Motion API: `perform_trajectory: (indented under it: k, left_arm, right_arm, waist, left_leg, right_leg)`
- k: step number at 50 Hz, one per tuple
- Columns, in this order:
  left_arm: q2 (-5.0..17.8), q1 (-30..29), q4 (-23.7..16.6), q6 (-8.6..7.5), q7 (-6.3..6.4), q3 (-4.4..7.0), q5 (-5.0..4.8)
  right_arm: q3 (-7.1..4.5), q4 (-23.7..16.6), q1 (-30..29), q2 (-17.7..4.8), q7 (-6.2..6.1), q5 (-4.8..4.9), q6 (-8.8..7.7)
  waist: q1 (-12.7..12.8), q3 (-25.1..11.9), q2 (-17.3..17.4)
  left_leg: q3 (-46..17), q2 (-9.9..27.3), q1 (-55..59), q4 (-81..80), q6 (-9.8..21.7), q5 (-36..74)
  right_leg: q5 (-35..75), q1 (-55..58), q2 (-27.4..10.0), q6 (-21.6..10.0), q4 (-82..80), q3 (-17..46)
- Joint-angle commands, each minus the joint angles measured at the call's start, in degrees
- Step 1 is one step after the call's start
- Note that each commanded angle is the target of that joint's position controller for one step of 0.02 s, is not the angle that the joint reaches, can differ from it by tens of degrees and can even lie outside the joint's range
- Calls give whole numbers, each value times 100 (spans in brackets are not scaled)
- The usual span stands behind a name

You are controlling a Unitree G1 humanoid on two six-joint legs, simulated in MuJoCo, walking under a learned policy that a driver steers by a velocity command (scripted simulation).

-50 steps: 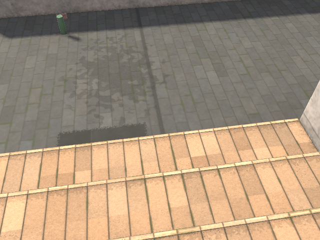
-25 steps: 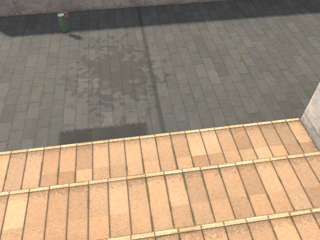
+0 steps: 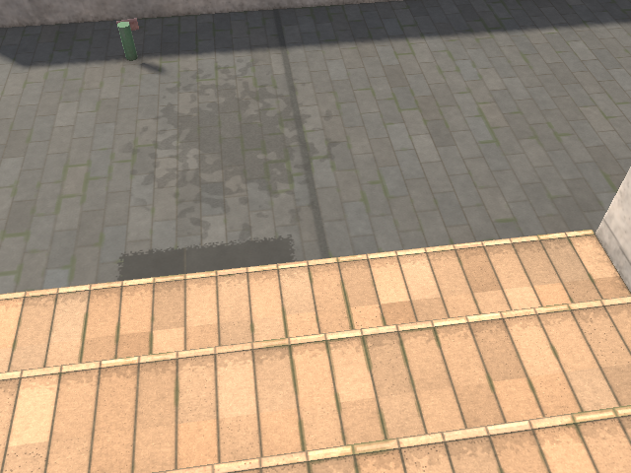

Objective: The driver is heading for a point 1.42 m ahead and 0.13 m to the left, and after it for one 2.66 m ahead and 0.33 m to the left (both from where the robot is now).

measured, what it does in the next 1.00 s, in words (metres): stands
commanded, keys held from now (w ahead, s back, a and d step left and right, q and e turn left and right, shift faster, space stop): no key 0.52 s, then w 0.10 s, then no key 0.38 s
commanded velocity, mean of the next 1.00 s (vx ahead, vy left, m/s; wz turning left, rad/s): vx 0.04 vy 0.00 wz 0.00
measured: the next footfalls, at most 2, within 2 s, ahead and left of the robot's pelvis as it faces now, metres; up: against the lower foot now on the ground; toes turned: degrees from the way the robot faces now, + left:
right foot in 1.98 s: +0.50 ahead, -0.12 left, -0.15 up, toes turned -1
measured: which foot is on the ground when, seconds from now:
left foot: down 0.00-1.00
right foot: down 0.00-1.00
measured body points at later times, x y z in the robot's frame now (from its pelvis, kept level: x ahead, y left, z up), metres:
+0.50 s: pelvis +0.00 +0.00 +0.00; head +0.01 +0.00 +0.45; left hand -0.04 +0.23 -0.16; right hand -0.01 -0.24 -0.16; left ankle +0.00 +0.09 -0.74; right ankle -0.04 -0.16 -0.74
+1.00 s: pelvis +0.03 -0.04 -0.01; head +0.05 -0.04 +0.44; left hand -0.01 +0.18 -0.16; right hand +0.03 -0.27 -0.17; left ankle +0.00 +0.09 -0.74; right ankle -0.03 -0.15 -0.74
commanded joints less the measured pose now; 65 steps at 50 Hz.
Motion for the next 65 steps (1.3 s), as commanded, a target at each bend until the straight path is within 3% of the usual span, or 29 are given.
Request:
perform_trajectory:
  k: [1, 26, 28, 29, 31, 32, 33, 35, 36, 37, 38, 41, 46, 56, 57, 59, 61, 62, 63, 65]
  left_arm:
    - [454, 549, -26, -20, 13, 64, -2]
    - [415, 775, -12, -41, 10, 24, -10]
    - [337, 811, 1, -32, 33, 5, -12]
    - [318, 747, -46, -36, 51, 6, -23]
    - [251, 528, -228, -111, 52, -2, -29]
    - [142, 407, -297, -173, 37, -35, -6]
    - [77, 301, -343, -229, 26, -56, 20]
    - [180, 901, -179, -265, -13, -31, 72]
    - [441, 1093, -65, -254, -29, 38, 0]
    - [519, 1174, -8, -226, -45, 65, -51]
    - [404, 1174, 1, -196, -65, 39, -54]
    - [354, 995, -66, -170, -128, 16, -15]
    - [439, 808, -77, -113, -171, 54, -47]
    - [378, 672, -66, -8, -121, 78, -14]
    - [303, 828, 6, -2, -104, 58, 8]
    - [431, 805, -15, 26, -66, 116, -62]
    - [724, 940, -112, -20, -40, 216, -115]
    - [975, 1065, -153, -64, -49, 296, -161]
    - [1150, 1040, -226, -128, -60, 353, -176]
    - [1080, 898, -357, -295, -88, 353, -61]
  right_arm:
    - [-74, -96, 320, -519, -16, -1, -26]
    - [-33, -63, 513, -475, -13, 7, -28]
    - [-38, -31, 582, -482, -43, 13, -23]
    - [-81, -49, 570, -606, -65, 44, -20]
    - [-199, -44, 823, -899, -85, 121, -41]
    - [-163, -66, 846, -785, -82, 66, -64]
    - [-138, -91, 714, -683, -66, 13, -116]
    - [-106, -209, 184, -594, -38, -2, -176]
    - [-134, -234, 283, -640, -23, 70, -195]
    - [-101, -171, 513, -493, -19, 78, -216]
    - [-57, -129, 638, -373, -14, 84, -228]
    - [-19, -79, 757, -400, -17, 83, -165]
    - [1, -59, 806, -455, -25, 90, -63]
    - [-44, -7, 646, -445, -51, 88, -31]
    - [-54, 32, 689, -450, -68, 87, -17]
    - [-73, 12, 616, -406, -90, 119, 18]
    - [-81, -125, 377, -359, -99, 140, -55]
    - [-53, -215, 252, -245, -72, 142, -165]
    - [-41, -350, 0, -225, -30, 174, -328]
    - [-78, -539, -206, -347, 80, 206, -610]
  waist:
    - [-1, 263, -19]
    - [4, 289, -12]
    - [-19, 229, 74]
    - [-40, 318, 209]
    - [-163, 502, 631]
    - [-161, 668, 695]
    - [-94, 821, 648]
    - [252, 778, 358]
    - [174, 735, -136]
    - [110, 512, -563]
    - [89, 346, -626]
    - [60, 50, -262]
    - [27, -71, -119]
    - [70, 119, -26]
    - [87, -4, -52]
    - [103, 192, -193]
    - [241, 760, -437]
    - [334, 973, -688]
    - [395, 1225, -857]
    - [382, 1270, -777]
  left_leg:
    - [-331, 389, 537, -313, 102, 875]
    - [-330, 382, 489, -269, 105, 949]
    - [-393, 360, 460, -451, 138, -364]
    - [-544, 418, 336, -576, 230, -1213]
    - [-1355, 933, 230, -955, 646, -2965]
    - [-1777, 1246, 17, -1180, 821, -3051]
    - [-1798, 1291, -436, -1131, 844, -2554]
    - [-934, 800, -757, -583, 465, -985]
    - [-384, 375, -710, -127, 281, 52]
    - [-57, 157, -542, 223, 102, 701]
    - [7, 163, -387, 367, -3, 997]
    - [-52, 298, -27, 530, -45, 1673]
    - [-81, 416, 235, 499, -127, 1850]
    - [-69, 482, 201, 230, -218, 1466]
    - [18, 407, 235, 234, -224, 913]
    - [266, 129, -79, 509, -160, -834]
    - [373, 2, -911, 1107, -90, -1873]
    - [441, 34, -1439, 1628, -67, -1884]
    - [277, 274, -1879, 2116, 24, -1614]
    - [-145, 623, -2590, 2837, 193, -1902]
  right_leg:
    - [725, -878, -10, -154, -374, -210]
    - [717, -922, -13, -158, -322, -262]
    - [42, -950, 127, -173, -187, -429]
    - [-390, -1083, 235, -200, 56, -559]
    - [-1129, -1693, 343, -323, 864, -763]
    - [-864, -1791, 141, -357, 956, -656]
    - [-555, -1451, -26, -365, 871, -581]
    - [92, -886, -93, -415, 343, -458]
    - [705, -724, -29, -373, 329, -428]
    - [1204, -575, -33, -363, 313, -401]
    - [1609, -503, -59, -381, 302, -344]
    - [2701, -343, -105, -437, 363, -305]
    - [3260, -231, -122, -490, 320, -267]
    - [2582, -270, -56, -508, 75, -290]
    - [1860, -183, 32, -503, 14, -377]
    - [-345, -428, 146, -702, -92, -344]
    - [-2637, -829, -266, -1057, -510, 388]
    - [-3249, -824, -778, -1362, -832, 1136]
    - [-3314, -899, -1339, -1694, -1027, 1958]
    - [-2380, -703, -1786, -1965, -996, 2441]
